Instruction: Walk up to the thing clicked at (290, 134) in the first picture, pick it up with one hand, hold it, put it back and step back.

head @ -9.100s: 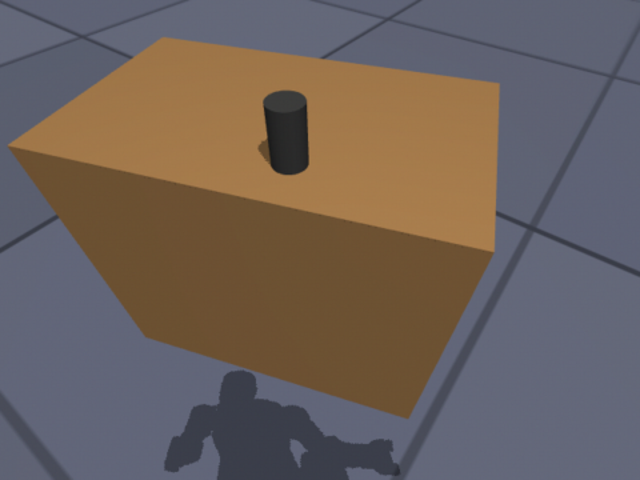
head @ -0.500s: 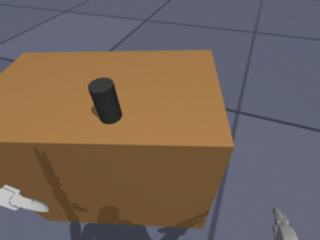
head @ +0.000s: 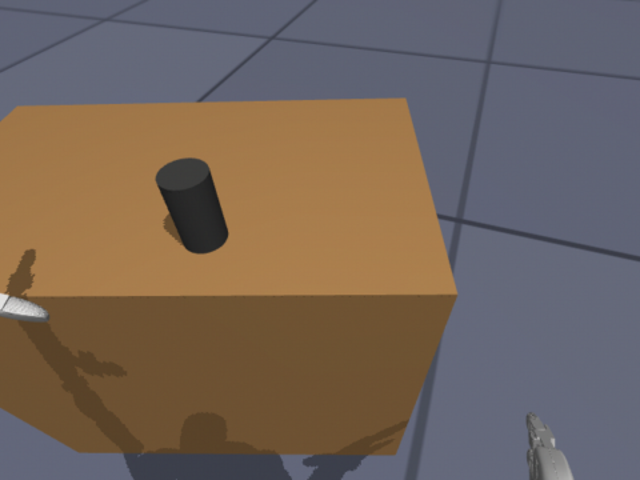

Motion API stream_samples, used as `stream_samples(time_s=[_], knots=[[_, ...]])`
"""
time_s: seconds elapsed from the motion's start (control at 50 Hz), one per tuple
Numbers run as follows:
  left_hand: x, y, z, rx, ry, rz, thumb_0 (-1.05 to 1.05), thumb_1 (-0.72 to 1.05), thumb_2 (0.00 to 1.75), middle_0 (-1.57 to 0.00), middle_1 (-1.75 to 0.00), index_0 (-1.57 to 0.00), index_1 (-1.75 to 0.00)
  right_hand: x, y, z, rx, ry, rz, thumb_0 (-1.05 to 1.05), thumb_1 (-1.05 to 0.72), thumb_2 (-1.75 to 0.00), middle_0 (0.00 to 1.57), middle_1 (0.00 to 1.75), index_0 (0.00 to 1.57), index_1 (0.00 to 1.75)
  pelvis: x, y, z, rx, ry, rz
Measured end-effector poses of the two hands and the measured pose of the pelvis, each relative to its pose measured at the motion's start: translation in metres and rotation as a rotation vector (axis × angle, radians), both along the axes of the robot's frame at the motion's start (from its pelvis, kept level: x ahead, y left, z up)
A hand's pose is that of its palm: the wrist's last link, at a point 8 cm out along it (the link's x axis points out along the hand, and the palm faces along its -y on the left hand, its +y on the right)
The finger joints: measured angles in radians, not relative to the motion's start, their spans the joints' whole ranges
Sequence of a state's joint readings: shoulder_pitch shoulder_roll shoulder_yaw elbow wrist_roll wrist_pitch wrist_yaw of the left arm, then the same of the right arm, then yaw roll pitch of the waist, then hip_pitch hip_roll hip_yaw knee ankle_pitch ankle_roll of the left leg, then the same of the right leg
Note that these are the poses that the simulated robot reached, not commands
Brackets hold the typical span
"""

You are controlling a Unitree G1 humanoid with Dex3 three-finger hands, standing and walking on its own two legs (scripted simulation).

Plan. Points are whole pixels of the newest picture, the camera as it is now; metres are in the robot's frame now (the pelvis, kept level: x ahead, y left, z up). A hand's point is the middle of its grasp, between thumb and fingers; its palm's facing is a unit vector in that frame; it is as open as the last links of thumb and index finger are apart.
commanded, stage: go down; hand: left
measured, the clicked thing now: (195, 207) +0.47 +0.22 +0.09
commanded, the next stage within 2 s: none
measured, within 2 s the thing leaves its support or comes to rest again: neither
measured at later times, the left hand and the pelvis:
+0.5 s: hand out of the picture +0.31 +0.36 +0.21, palm faces +0.28 -0.95 -0.16, open 17.4 cm; pelvis -0.01 +0.01 +0.00, yaw +0 degrees
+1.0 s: hand out of the picture +0.35 +0.38 +0.22, palm faces +0.24 -0.97 -0.08, open 17.7 cm; pelvis -0.01 +0.01 +0.00, yaw -1 degrees
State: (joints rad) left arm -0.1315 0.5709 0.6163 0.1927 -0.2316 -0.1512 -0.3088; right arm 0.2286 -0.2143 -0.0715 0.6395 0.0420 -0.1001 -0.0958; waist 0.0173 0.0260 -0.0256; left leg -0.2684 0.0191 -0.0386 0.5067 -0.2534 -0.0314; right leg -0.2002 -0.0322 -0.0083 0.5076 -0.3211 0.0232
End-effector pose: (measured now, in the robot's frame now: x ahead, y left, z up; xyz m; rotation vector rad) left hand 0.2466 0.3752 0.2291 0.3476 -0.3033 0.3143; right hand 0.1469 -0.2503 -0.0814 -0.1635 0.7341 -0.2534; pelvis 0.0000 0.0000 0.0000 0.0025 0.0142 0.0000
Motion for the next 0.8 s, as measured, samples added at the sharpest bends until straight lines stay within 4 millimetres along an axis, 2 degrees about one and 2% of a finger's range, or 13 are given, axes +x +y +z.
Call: stream_samples(time_s=[0.12,0.24,0.38,0.52,0.72,0.8], knots=[[0.015,0.008,-0.007,-0.057,0.067,-0.039,-0.01,-0.46,0.1,-0.03,-0.03,-0.03,-0.04,0.007,0.001,0.008,-0.02,-0.041,0.005,-0.01,0.5,-0.05,0.06,0.05,0.06,0.05,0.007,0.005,0.0,-0.001,0.012,-0.009],[0.015,0.012,-0.011,-0.085,0.085,-0.053,-0.01,-0.45,0.1,-0.03,-0.02,-0.02,-0.03,0.006,0.0,0.009,-0.036,-0.047,0.004,-0.01,0.5,-0.06,0.06,0.05,0.06,0.05,0.009,0.008,0.0,-0.004,0.017,-0.011],[0.014,0.024,-0.009,-0.121,0.088,-0.031,-0.01,-0.47,0.09,-0.03,-0.01,-0.02,-0.03,-0.002,-0.002,0.003,-0.054,-0.007,0.011,-0.01,0.5,-0.06,0.06,0.05,0.06,0.05,0.003,0.008,-0.001,-0.007,0.017,-0.007],[0.026,0.032,-0.008,-0.179,0.141,-0.049,-0.01,-0.52,0.08,-0.03,-0.01,-0.03,-0.03,-0.002,0.006,0.005,-0.059,-0.035,0.032,-0.01,0.5,-0.06,0.06,0.05,0.06,0.05,-0.008,0.007,0.0,-0.009,0.023,0.001],[0.044,0.043,-0.007,-0.248,0.188,-0.063,-0.01,-0.58,0.08,-0.03,-0.03,-0.04,-0.04,-0.027,-0.003,0.006,-0.095,-0.026,0.008,-0.01,0.51,-0.06,0.06,0.05,0.06,0.05,-0.013,0.008,0.0,-0.008,0.043,-0.011],[0.052,0.045,-0.01,-0.263,0.206,-0.062,-0.01,-0.59,0.08,-0.03,-0.03,-0.04,-0.04,-0.031,0.0,0.004,-0.1,-0.012,0.011,-0.01,0.51,-0.05,0.06,0.05,0.06,0.05,-0.015,0.008,0.0,-0.01,0.052,-0.014]])
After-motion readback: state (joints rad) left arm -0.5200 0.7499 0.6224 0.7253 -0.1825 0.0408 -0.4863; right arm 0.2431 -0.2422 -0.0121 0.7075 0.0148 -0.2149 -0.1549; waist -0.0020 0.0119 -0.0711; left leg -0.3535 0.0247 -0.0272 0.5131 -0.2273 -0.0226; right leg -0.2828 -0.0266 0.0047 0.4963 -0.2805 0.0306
